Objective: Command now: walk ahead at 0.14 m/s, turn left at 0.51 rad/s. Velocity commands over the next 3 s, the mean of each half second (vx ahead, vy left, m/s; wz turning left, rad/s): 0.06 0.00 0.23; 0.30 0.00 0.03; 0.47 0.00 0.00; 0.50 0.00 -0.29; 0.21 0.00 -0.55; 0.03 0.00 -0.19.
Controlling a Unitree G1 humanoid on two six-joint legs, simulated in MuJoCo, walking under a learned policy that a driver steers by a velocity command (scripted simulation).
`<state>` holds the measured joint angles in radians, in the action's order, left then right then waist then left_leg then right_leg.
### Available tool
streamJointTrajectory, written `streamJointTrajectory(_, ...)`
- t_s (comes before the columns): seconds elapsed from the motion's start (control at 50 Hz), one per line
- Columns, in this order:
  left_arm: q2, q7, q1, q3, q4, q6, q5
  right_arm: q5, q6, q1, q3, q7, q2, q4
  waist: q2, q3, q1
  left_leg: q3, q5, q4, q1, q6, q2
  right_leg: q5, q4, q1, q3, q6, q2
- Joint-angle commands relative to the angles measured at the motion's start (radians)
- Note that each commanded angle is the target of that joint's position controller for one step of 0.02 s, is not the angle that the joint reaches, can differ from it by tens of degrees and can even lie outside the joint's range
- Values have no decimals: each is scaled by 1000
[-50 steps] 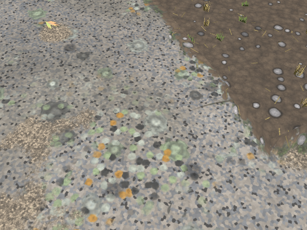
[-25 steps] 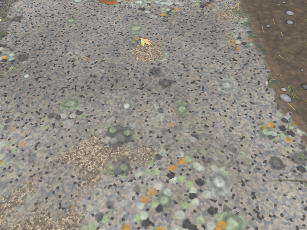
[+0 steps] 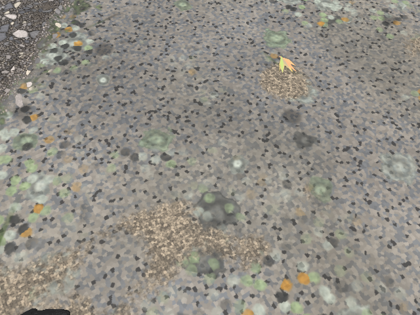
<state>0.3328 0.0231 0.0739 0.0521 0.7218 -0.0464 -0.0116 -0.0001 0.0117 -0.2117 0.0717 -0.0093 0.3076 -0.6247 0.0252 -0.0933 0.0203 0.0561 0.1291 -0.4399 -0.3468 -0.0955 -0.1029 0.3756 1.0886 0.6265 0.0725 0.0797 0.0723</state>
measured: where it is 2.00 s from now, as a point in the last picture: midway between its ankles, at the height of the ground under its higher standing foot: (193, 210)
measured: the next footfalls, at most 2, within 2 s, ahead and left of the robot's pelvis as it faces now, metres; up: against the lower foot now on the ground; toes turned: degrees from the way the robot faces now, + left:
right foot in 0.24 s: +0.18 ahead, -0.16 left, +0.00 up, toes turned +6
right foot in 1.22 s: +0.52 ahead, -0.10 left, +0.00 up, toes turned +5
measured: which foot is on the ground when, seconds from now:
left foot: down 0.00-1.00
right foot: up 0.00-0.22, down 0.24-0.86, up 0.88-1.00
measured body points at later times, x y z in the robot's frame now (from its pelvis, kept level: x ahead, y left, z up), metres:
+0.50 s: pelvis +0.10 -0.05 +0.00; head +0.12 -0.05 +0.44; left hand +0.24 +0.21 -0.11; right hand +0.25 -0.30 -0.12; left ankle +0.06 +0.07 -0.74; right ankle +0.14 -0.16 -0.74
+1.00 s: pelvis +0.22 -0.02 +0.00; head +0.23 +0.01 +0.45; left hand +0.37 +0.26 -0.10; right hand +0.23 -0.28 -0.12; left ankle +0.07 +0.07 -0.74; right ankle +0.26 -0.14 -0.66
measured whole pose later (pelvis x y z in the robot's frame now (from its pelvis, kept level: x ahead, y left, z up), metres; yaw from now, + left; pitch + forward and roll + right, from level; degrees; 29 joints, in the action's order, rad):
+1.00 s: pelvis +0.22 -0.02 +0.00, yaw +6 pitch +3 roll -1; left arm 0.30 -0.04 0.15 0.04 0.73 -0.07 0.03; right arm 0.01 0.05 -0.47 0.04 -0.01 0.23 -0.81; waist 0.03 0.02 0.05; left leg 0.07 0.38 -0.32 0.02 -0.06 -0.04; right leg 0.36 1.11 0.65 -0.04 -0.03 0.03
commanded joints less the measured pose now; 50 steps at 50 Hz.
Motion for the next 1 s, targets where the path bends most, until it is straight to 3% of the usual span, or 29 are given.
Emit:
streamJointTrajectory(0.02, 64, 6, 117, 16, -16, 14, -4, 6, 3, 35, 46, 26, 160, 64, -91, 247, -52, 190, -577, 73, 122, -176, 249, -103, -101, -81, -12, 24, -17)
streamJointTrajectory(0.08, 53, -2, 53, 10, -29, 19, 5, 2, -13, 32, 37, 36, 144, 48, -119, 239, -24, 186, -437, 70, 109, -144, 234, -208, -236, -128, -11, 24, -23)
streamJointTrajectory(0.16, 66, -12, 4, 13, -46, 16, 9, -7, -20, 18, 23, 28, 129, 20, -146, 203, 6, 238, -338, 28, 127, -135, 255, -175, -374, -188, -13, 0, -39)
streamJointTrajectory(0.2, 64, -19, 16, 16, -49, 7, 4, 0, -22, 29, 12, 24, 110, 11, -153, 189, -9, 269, -305, -23, 137, -116, 255, -177, -491, -247, -25, -32, -50)
streamJointTrajectory(0.22, 54, -23, 41, 15, -43, 0, 0, 5, -21, 39, 3, 25, 92, 7, -146, 181, -36, 270, -245, -47, 120, -83, 230, -298, -629, -331, -31, -55, -49)
streamJointTrajectory(0.24, 78, -22, 47, 17, -49, -7, -17, -6, -14, 4, -8, 25, 60, -1, -103, 187, -28, 258, -144, -79, 85, -29, 180, -519, -695, -432, 38, -87, 23)
streamJointTrajectory(0.26, 149, -15, 42, 28, -65, -6, -30, -31, -6, -82, -14, 25, 42, -6, 58, 227, 35, 175, 108, -179, 27, 28, 87, -806, -655, -537, 162, -164, 171)
streamJointTrajectory(0.28, 89, -13, 31, 12, -47, 2, -36, -21, -7, -119, -12, 29, 49, -20, 175, 243, 51, 104, 313, -217, 5, 83, 49, -811, -665, -521, 260, -299, 249)
streamJointTrajectory(0.3, 36, -18, 22, -3, -45, 4, -20, -23, -13, -79, -7, 33, 85, -19, 171, 228, 30, 84, 297, -204, 29, 110, 86, -722, -688, -484, 288, -324, 247)
streamJointTrajectory(0.36, 54, -28, 0, -1, -38, 8, -1, -19, -48, -23, -5, 31, 77, -25, 130, 198, 19, 84, 94, -60, 132, 106, 108, -442, -678, -411, 161, -203, 120)
streamJointTrajectory(0.38, 56, -32, 1, -2, -42, 7, -2, -19, -54, -14, -4, 26, 84, -34, 70, 167, 2, 89, 68, -45, 134, 87, 106, -337, -672, -387, 96, -160, 68)
streamJointTrajectory(0.42, 60, -37, 7, -1, -38, 2, -5, -16, -52, 3, -7, 22, 70, -40, 32, 152, -12, 97, 27, -38, 130, 57, 109, -289, -647, -398, 40, -122, 23)
streamJointTrajectory(0.5, 35, -32, 16, -6, -28, 4, 2, -15, -37, 4, -6, 25, 63, -61, -9, 167, -25, 108, -55, -30, 127, 58, 120, -400, -603, -455, 16, -130, 9)
streamJointTrajectory(0.52, 26, -31, 25, -9, -20, 7, 0, -14, -36, -12, -8, 26, 51, -72, -17, 186, -23, 100, 15, -20, 135, 58, 113, -320, -604, -465, 6, -131, -2)
streamJointTrajectory(0.58, 44, -27, 26, -3, -13, 18, 11, -5, -33, -29, -4, 28, 61, -82, -33, 91, -25, 95, 372, -9, 41, 22, 95, 101, -608, -399, 0, -152, -36)
streamJointTrajectory(0.64, 46, -25, 55, -1, -9, -6, 26, 9, 5, -53, -7, 27, 47, -75, -21, -1, -26, 115, 476, -20, -44, -8, 111, 249, -626, -357, 69, -197, -9)
streamJointTrajectory(0.7, 68, -31, 121, 8, 6, -38, 30, 14, 52, -44, -10, 18, 32, -55, 39, 14, -39, 82, 372, -118, -109, -5, 98, 203, -667, -448, 218, -266, 71)
streamJointTrajectory(0.74, 106, -33, 175, 23, 21, -42, 35, 17, 74, -47, -8, 10, 27, -43, 119, 58, -38, 11, 252, -225, -157, 16, 82, 47, -713, -553, 385, -337, 183)
streamJointTrajectory(0.76, 114, -33, 196, 26, 23, -39, 37, 17, 81, -44, -6, 7, 32, -41, 123, 79, -40, -5, 241, -238, -152, 21, 85, -71, -715, -571, 421, -358, 218)
streamJointTrajectory(0.8, 122, -36, 160, 30, 10, -32, 42, 16, 86, -72, -5, -1, 24, -53, 118, 101, -8, -23, 275, -165, -74, 18, 81, -333, -673, -557, 350, -345, 213)
streamJointTrajectory(0.82, 120, -39, 77, 29, -15, -24, 50, 16, 85, -147, -3, -7, 20, -86, 108, 102, 48, -26, 217, -6, 99, 4, 77, -473, -619, -447, 249, -304, 169)
streamJointTrajectory(0.84, 91, -39, -39, 20, -63, -27, 50, 12, 81, -296, 21, -9, 76, -142, 8, 134, 124, 91, 51, 105, 359, -24, 128, -620, -417, -269, 92, -228, 59)
streamJointTrajectory(0.86, 58, -38, -73, 11, -94, -45, 29, 5, 71, -415, 56, -5, 193, -169, -219, 168, 154, 319, -291, 116, 638, -57, 292, -406, -81, 21, -71, -147, -79)
streamJointTrajectory(0.88, 56, -42, -6, 12, -86, -58, 25, 9, 58, -398, 43, -5, 154, -158, -293, 140, 102, 469, -504, 90, 719, -159, 416, 128, 38, 278, -83, -113, -118)
streamJointTrajectory(0.9, 74, -47, -14, 15, -80, -58, 39, 5, 53, -373, 17, -5, 76, -146, -155, 82, 93, 441, -455, 79, 688, -191, 431, 187, 120, 361, -35, -120, -62)
streamJointTrajectory(0.92, 39, -55, -38, 6, -86, -54, 55, -2, 51, -362, 5, -4, 42, -144, -94, 47, 87, 379, -418, 102, 690, -182, 414, 147, 158, 433, -36, -125, -42)
streamJointTrajectory(0.94, 5, -63, -65, -6, -98, -50, 52, 8, 47, -341, 0, -2, 44, -149, -64, 1, 71, 319, -402, 138, 656, -154, 395, 99, 125, 478, -58, -121, -11)
streamJointTrajectory(1.0, -36, -88, -125, -22, -137, -56, 28, 11, 35, -263, -12, 18, 35, -136, -105, -21, 39, 169, -391, 245, 422, -97, 288, -136, -91, 291, -138, -87, -14)
Over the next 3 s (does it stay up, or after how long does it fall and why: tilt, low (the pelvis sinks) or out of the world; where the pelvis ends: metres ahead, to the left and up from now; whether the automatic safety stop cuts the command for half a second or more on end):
stays up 0.95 0.04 -0.01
